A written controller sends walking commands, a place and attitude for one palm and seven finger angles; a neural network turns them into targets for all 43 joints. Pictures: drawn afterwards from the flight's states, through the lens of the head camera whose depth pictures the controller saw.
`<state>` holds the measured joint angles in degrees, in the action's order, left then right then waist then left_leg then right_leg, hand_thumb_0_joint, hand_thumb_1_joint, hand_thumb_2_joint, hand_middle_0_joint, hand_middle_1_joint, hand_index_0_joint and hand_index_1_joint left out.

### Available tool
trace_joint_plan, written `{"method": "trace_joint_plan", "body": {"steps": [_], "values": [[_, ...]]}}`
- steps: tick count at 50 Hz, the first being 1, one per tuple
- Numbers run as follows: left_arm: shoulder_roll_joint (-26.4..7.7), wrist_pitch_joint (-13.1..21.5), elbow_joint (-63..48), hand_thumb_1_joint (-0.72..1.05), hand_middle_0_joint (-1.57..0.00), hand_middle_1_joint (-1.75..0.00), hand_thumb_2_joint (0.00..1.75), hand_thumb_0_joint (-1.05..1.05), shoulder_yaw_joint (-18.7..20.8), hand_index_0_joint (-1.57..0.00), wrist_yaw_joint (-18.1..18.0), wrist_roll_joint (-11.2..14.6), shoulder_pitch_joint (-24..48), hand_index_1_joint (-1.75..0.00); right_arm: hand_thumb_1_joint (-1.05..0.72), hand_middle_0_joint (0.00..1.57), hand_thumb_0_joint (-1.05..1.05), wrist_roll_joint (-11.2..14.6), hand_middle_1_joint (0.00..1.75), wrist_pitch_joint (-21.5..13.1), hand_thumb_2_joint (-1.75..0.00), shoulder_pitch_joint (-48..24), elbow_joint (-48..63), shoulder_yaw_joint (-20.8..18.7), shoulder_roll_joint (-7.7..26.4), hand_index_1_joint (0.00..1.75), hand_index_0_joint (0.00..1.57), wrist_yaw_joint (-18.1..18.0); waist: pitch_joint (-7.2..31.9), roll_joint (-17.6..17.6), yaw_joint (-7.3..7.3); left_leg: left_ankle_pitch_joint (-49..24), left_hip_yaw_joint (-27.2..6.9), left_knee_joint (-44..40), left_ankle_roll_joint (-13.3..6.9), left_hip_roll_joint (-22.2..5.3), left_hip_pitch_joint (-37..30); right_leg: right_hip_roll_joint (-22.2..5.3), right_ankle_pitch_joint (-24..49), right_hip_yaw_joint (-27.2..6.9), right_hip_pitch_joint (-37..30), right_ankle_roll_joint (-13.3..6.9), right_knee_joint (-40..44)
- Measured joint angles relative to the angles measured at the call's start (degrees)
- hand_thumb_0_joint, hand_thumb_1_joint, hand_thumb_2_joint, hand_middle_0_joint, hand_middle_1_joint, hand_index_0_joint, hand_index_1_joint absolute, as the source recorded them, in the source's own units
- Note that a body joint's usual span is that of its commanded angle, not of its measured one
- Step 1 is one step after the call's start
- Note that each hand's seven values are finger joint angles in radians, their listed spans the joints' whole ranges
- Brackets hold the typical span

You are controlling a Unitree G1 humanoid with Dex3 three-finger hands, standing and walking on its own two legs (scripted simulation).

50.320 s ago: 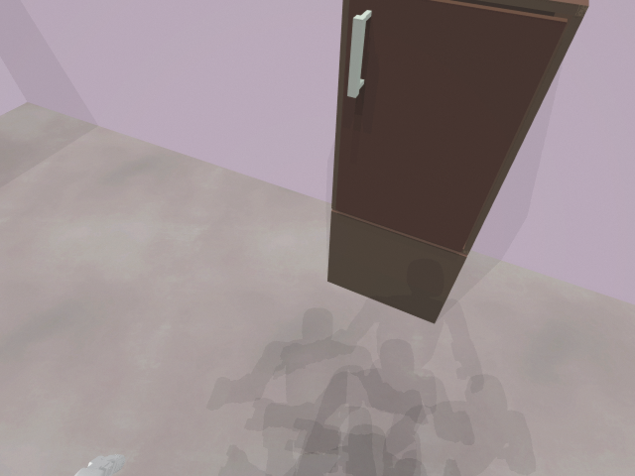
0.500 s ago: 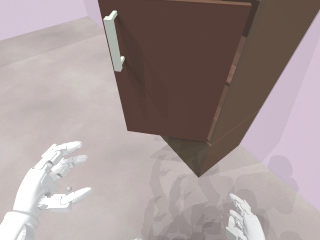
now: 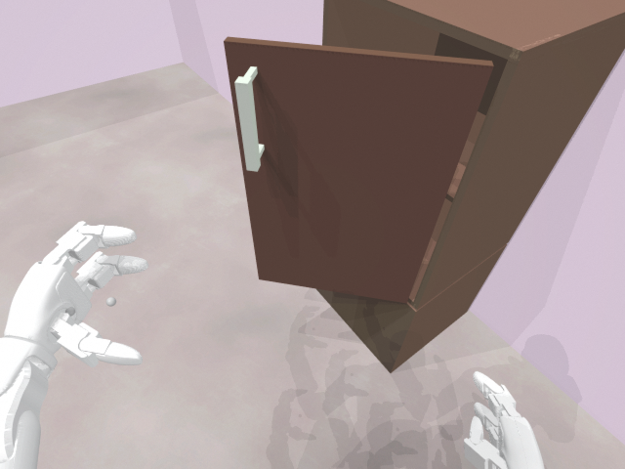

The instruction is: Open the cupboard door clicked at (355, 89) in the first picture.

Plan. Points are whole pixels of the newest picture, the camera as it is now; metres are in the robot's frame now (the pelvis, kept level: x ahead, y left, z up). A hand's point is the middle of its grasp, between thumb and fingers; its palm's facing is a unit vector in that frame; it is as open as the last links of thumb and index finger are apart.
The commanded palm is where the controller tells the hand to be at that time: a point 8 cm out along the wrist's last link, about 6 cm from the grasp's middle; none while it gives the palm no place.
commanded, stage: raise the hand with hooked fingers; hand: left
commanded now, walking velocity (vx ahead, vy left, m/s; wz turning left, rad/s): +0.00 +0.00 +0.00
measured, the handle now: (252, 121) +0.59 +0.15 +0.15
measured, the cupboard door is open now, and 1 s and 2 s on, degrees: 43 43 43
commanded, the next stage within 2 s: move the hooked fingers beside the handle in 0.82 s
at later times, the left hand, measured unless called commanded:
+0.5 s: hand (85, 239) +0.30 +0.28 +0.17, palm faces -0.03 -1.00 -0.08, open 14.0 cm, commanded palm +0.26 +0.32 +0.17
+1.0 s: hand (102, 244) +0.30 +0.26 +0.16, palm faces +0.00 -1.00 -0.06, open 14.0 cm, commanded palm +0.28 +0.31 +0.17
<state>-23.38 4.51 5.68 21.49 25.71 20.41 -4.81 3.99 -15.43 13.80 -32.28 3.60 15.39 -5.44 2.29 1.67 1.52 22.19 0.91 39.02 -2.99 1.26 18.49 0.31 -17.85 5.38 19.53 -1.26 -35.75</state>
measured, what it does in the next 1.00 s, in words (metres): stands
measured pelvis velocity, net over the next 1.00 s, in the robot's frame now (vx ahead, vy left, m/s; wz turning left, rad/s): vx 0.00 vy -0.02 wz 0.00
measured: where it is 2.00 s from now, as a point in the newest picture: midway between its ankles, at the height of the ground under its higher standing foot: outside the picture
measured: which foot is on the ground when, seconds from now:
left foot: down 0.00-1.00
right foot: down 0.00-1.00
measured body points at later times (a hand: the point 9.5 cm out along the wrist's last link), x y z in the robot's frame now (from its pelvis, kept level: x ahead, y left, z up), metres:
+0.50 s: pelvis +0.00 +0.00 +0.01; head +0.00 -0.01 +0.46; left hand +0.30 +0.34 +0.17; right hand +0.17 -0.24 -0.06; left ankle -0.02 +0.08 -0.72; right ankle +0.01 -0.11 -0.72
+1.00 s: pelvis +0.00 -0.02 +0.01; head +0.00 -0.03 +0.46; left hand +0.29 +0.32 +0.17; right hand +0.18 -0.25 -0.06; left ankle -0.02 +0.08 -0.72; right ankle +0.01 -0.11 -0.72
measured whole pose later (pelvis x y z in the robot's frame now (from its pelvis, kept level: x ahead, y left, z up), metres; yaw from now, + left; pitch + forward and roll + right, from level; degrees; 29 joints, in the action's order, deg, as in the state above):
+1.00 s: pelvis +0.00 -0.02 +0.01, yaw +0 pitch +0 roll -1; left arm -28.4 -2.5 19.7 26.3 30.5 19.2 10.6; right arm 4.7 -11.9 13.8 -33.9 4.6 16.1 -6.0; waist 1.6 2.8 1.7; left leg 18.6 0.6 31.7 -1.8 1.0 13.6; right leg 0.9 -15.4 5.4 15.4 -2.4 -30.1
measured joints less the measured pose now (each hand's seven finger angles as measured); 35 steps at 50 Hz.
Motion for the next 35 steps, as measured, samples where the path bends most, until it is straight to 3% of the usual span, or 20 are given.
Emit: {"method": "trace_joint_plan", "body": {"steps": [12,22,35], "values": [[-3.6,-5.6,6.7,-0.49,-0.3,-1.2,0.3,-0.01,3.2,-0.3,3.2,-0.8,10.1,-1.19,-0.9,0.2,0.01,0.1,0.3,2.2,-0.9,0.1,-0.9,2.3,-1.0,0.3,0.21,0.0,-0.9,0.7,1.03,-2.3,-0.1,-4.6,-0.4,0.7,-3.6,-0.5,2.0,0.0,-3.6,0.4,4.3],[-7.0,-7.7,12.4,-0.49,-0.3,-1.2,0.3,-0.01,4.9,-0.3,5.7,-1.0,16.2,-1.2,-0.9,0.2,0.01,0.5,0.3,3.5,-0.9,1.5,-1.3,1.6,0.6,0.3,0.21,0.1,-0.9,0.7,0.16,-3.5,0.1,-7.1,-0.2,0.8,-4.6,-0.5,3.0,-0.3,-4.2,0.3,6.2],[-4.3,-6.8,9.2,-0.49,-0.3,-1.2,0.3,-0.01,5.3,-0.3,3.9,-1.2,13.1,-1.2,-0.9,0.2,0.01,0.4,0.3,3.3,-0.9,1.6,-1.1,0.4,0.9,0.3,0.2,0.1,-0.9,0.5,-0.09,-3.6,0.4,-7.9,0.4,0.3,-5.4,0.1,2.9,-0.6,-4.6,-0.3,6.5]]}}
